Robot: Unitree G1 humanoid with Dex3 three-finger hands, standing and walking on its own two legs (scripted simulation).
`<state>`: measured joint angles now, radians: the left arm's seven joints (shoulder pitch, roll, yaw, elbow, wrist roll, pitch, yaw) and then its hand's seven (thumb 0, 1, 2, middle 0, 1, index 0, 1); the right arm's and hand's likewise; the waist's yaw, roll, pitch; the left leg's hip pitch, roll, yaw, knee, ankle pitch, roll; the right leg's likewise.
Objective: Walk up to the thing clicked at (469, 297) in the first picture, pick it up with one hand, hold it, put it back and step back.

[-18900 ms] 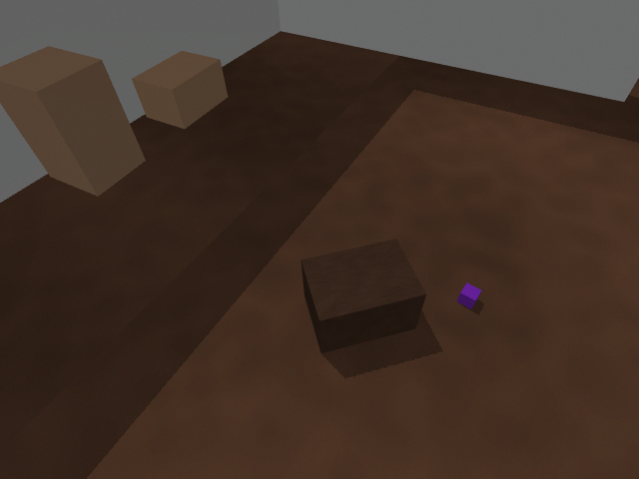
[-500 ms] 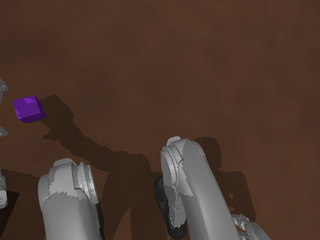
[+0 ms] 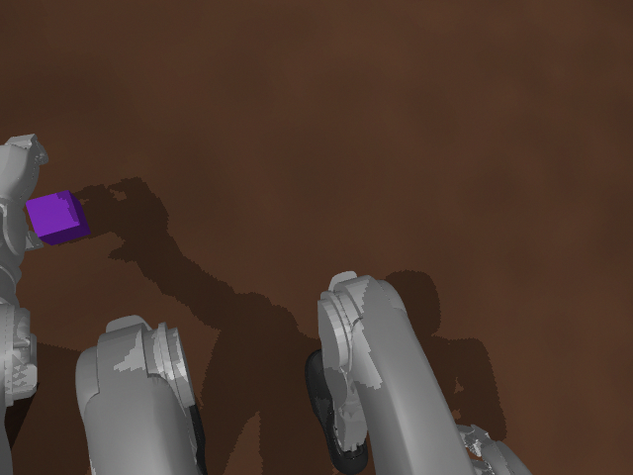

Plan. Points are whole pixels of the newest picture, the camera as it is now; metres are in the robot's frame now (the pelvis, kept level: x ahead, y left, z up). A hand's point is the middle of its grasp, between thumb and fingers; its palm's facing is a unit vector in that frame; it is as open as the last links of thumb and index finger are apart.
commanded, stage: approach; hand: left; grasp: from above
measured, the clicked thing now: (59, 218) +0.49 +0.30 -0.30
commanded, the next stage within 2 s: rest palm in 0.40 s
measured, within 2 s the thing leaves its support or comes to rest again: neither
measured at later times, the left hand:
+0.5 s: hand (3, 224) +0.46 +0.33 -0.19, palm faces -0.50 -0.14 -0.85, open 11.9 cm
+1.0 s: hand (55, 219) +0.47 +0.28 -0.24, palm faces -0.44 -0.12 -0.89, open 12.1 cm
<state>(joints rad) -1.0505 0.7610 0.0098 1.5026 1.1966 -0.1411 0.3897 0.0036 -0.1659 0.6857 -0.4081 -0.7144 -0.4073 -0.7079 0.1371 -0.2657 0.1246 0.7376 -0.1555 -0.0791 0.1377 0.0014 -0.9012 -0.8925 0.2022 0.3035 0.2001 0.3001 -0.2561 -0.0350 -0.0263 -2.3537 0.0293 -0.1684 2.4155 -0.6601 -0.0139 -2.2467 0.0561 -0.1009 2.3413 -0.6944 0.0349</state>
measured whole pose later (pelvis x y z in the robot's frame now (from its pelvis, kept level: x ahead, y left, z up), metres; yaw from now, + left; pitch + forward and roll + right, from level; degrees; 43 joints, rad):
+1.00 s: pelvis +0.00 +0.00 -0.02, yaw -3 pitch +30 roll -10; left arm -1.11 0.88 0.10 1.72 1.25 -0.12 0.56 0.00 -0.16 0.70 -0.40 -0.64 -0.39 -0.65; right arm 0.13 -0.30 0.24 0.68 -0.21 -0.14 0.17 0.00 -0.89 -0.89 0.20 0.30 0.20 0.30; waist -0.36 -0.10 0.09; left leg -2.38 0.04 -0.21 2.49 -0.67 -0.01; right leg -2.27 0.08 -0.13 2.39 -0.67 0.05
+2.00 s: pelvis +0.00 +0.01 -0.02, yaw -6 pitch +28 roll -14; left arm -1.11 1.00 0.11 1.77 1.21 -0.13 0.63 0.00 -0.12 0.63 -0.42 -0.65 -0.42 -0.65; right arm 0.11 -0.34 0.32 0.65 -0.25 -0.25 0.25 0.00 -0.91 -0.90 0.20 0.30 0.20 0.30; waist -0.40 -0.15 0.19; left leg -2.35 0.05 -0.27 2.53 -0.71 0.00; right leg -2.22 0.10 -0.18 2.37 -0.69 0.06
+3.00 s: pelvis +0.00 +0.01 -0.01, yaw -7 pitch +28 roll -15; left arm -1.09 1.01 0.09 1.73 1.17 -0.13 0.60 0.00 0.19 0.35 -0.63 -0.51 -0.66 -0.47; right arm 0.11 -0.35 0.33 0.64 -0.25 -0.25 0.25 0.00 -0.90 -0.90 0.20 0.30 0.20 0.30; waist -0.39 -0.16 0.19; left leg -2.34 0.05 -0.28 2.52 -0.71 -0.01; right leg -2.20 0.11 -0.19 2.34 -0.68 0.06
